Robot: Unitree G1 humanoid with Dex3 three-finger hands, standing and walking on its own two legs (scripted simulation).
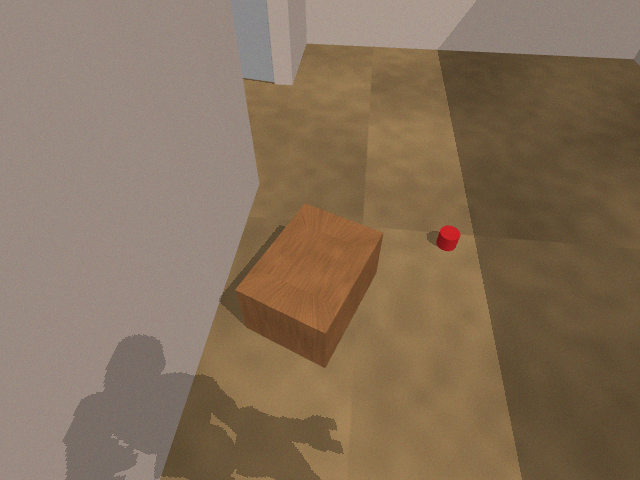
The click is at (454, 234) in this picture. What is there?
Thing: low tin
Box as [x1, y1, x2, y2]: [436, 226, 459, 250]
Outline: 444,226 440,229 436,243 440,248 444,250 451,250 455,247 459,237 459,231 452,226
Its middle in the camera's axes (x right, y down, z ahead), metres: +0.53 +0.02 +1.62
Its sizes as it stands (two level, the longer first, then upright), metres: 0.082 0.082 0.070
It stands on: the floor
